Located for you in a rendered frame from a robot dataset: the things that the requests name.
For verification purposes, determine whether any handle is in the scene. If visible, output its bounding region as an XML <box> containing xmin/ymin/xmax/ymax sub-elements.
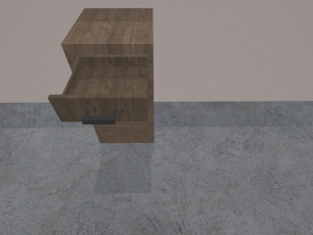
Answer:
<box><xmin>81</xmin><ymin>110</ymin><xmax>116</xmax><ymax>124</ymax></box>

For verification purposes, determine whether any cabinet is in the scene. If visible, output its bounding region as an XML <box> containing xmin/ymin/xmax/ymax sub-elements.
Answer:
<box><xmin>61</xmin><ymin>8</ymin><xmax>155</xmax><ymax>144</ymax></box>

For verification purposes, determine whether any drawer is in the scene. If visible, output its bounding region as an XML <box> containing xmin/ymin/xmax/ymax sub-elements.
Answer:
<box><xmin>48</xmin><ymin>56</ymin><xmax>149</xmax><ymax>122</ymax></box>

